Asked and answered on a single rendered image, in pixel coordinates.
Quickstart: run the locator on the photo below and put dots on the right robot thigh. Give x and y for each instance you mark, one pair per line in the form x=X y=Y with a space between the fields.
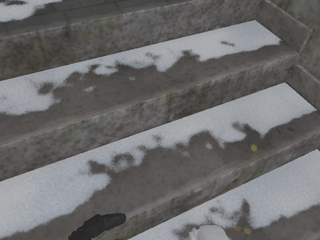
x=208 y=232

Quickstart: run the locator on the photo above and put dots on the left robot hand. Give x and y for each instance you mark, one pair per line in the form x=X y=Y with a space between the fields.
x=96 y=225

